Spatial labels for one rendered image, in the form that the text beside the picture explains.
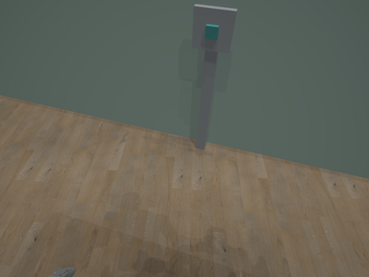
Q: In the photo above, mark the button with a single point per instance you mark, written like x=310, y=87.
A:
x=211, y=31

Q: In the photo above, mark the panel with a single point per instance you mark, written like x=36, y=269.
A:
x=225, y=18

